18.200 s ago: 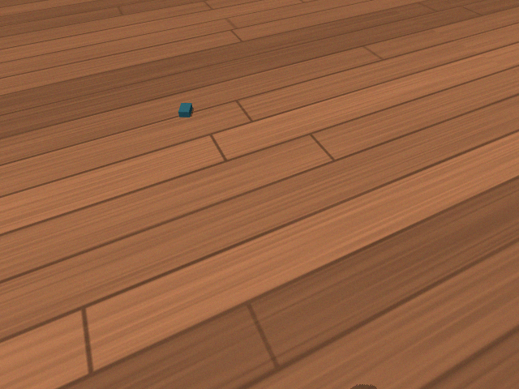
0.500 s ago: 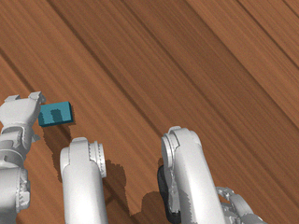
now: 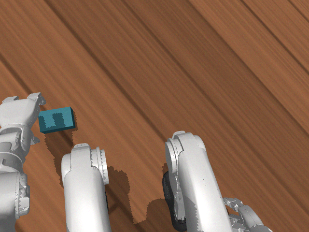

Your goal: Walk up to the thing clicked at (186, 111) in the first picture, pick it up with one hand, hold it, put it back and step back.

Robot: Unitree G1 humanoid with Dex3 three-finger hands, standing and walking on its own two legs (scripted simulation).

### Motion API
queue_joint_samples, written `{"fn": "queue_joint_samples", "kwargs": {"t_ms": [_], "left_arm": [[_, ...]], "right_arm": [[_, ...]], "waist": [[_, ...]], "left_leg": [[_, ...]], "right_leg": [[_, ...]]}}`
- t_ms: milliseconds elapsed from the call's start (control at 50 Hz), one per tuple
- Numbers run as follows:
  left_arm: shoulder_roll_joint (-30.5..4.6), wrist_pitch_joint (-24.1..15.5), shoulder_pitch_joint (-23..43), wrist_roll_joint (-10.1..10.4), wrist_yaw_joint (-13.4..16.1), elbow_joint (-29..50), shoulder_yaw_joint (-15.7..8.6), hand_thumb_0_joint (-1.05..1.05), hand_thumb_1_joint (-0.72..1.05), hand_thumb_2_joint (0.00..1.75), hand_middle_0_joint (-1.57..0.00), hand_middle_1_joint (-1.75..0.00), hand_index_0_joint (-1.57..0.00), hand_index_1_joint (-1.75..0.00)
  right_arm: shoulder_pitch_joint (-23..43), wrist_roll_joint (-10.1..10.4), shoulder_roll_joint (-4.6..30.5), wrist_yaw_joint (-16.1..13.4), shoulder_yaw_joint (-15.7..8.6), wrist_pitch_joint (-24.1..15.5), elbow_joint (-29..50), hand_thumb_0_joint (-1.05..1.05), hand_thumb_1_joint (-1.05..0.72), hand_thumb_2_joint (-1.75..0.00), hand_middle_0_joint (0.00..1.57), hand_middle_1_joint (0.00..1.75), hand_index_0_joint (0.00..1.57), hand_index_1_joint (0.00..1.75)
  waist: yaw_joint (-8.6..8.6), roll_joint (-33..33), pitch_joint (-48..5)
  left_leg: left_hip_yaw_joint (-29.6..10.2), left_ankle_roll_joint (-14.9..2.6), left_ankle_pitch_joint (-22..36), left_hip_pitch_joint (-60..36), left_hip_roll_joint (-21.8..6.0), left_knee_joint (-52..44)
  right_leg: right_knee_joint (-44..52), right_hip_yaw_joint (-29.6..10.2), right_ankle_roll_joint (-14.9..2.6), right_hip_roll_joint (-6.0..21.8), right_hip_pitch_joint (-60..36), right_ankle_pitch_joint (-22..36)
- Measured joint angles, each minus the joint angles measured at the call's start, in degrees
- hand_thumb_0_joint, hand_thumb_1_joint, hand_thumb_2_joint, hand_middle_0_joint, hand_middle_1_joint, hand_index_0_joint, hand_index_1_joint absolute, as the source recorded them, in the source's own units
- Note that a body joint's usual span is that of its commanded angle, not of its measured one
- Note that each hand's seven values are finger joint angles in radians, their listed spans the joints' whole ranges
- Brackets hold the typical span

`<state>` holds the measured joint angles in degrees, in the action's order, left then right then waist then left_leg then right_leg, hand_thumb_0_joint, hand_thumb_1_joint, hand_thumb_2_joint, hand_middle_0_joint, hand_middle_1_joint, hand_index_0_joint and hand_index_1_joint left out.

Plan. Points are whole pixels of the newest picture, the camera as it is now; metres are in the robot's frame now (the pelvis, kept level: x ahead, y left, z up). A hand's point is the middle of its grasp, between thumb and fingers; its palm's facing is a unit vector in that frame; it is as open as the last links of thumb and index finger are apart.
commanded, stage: rise first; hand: left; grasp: from above
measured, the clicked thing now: (57, 120) +0.44 +0.27 -0.31
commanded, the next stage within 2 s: approach in 0.70 s
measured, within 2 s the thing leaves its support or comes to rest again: neither
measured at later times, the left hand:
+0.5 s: hand (30, 126) +0.39 +0.30 -0.19, palm faces -0.44 -0.07 -0.90, open 11.6 cm
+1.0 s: hand (34, 125) +0.40 +0.29 -0.19, palm faces -0.47 -0.06 -0.88, open 11.8 cm
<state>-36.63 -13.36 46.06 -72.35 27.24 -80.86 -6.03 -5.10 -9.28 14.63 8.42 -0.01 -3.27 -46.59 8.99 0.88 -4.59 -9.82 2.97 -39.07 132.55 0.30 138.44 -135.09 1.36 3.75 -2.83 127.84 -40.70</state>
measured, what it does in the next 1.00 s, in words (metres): stands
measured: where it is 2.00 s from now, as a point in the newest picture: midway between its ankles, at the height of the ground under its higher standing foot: (139, 218)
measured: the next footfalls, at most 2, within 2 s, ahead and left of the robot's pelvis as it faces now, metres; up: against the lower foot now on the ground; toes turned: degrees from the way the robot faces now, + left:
none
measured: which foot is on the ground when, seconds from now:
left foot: down 0.00-1.00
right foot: down 0.00-1.00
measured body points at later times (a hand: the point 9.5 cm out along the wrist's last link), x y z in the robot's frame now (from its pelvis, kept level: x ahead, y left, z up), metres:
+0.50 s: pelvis +0.00 +0.00 -0.01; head +0.22 +0.07 +0.38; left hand +0.41 +0.31 -0.14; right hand +0.08 -0.28 -0.12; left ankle +0.08 +0.14 -0.29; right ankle +0.09 -0.13 -0.29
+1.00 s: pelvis +0.00 +0.00 -0.01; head +0.22 +0.07 +0.38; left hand +0.42 +0.29 -0.14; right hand +0.09 -0.28 -0.12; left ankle +0.08 +0.14 -0.29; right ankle +0.09 -0.13 -0.29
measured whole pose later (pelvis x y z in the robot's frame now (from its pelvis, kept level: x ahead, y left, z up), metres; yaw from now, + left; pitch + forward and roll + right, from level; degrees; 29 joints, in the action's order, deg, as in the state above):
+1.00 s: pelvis +0.00 +0.00 -0.01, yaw +0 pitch +32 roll -7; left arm -37.8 -14.5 49.0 -73.5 29.3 -85.6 -2.2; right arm -4.4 -10.4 15.2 9.1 1.2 -5.1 -47.1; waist 10.1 2.3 -4.1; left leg -10.3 3.4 -38.5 133.1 0.5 139.2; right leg -135.8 1.8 3.4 -2.9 128.7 -40.0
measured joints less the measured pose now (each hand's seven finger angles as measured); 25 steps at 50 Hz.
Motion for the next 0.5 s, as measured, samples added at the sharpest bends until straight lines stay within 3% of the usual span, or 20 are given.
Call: {"fn": "queue_joint_samples", "kwargs": {"t_ms": [120, 360, 500], "left_arm": [[-0.3, -0.6, 0.8, -0.5, 0.0, -2.8, 1.1, 0.00, -0.16, 0.70, -0.43, -0.71, -0.43, -0.71], [-2.1, -1.9, 0.6, -2.4, 2.8, -4.1, -0.8, 0.00, -0.15, 0.69, -0.43, -0.72, -0.44, -0.71], [-1.7, -0.1, 1.0, -1.7, 3.6, -3.8, -0.1, 0.00, -0.14, 0.68, -0.44, -0.72, -0.44, -0.70]], "right_arm": [[0.3, 0.0, 0.1, -0.2, 0.5, -0.1, 0.0, 0.00, -0.91, -0.90, 0.20, 0.30, 0.20, 0.30], [0.6, -1.2, 0.4, -0.1, 1.4, -1.2, -0.5, 0.00, -0.91, -0.90, 0.20, 0.30, 0.20, 0.30], [0.2, -1.3, 0.4, 0.1, 1.1, -1.5, -1.0, 0.00, -0.91, -0.90, 0.20, 0.30, 0.20, 0.30]], "waist": [[0.29, 0.3, -0.2], [1.37, 1.6, 1.1], [1.41, 0.9, 0.6]], "left_leg": [[0.1, 0.02, 0.5, -0.2, 0.0, -0.3], [-0.7, 0.45, 1.2, 0.7, 0.3, 1.0], [-0.4, 0.31, 1.0, 1.4, 0.4, 1.2]], "right_leg": [[0.2, 0.0, -0.39, 0.0, -0.1, 0.4], [-0.9, 0.5, -0.39, -0.1, 0.8, 1.4], [-1.2, 0.3, -0.45, -0.1, 1.4, 1.0]]}}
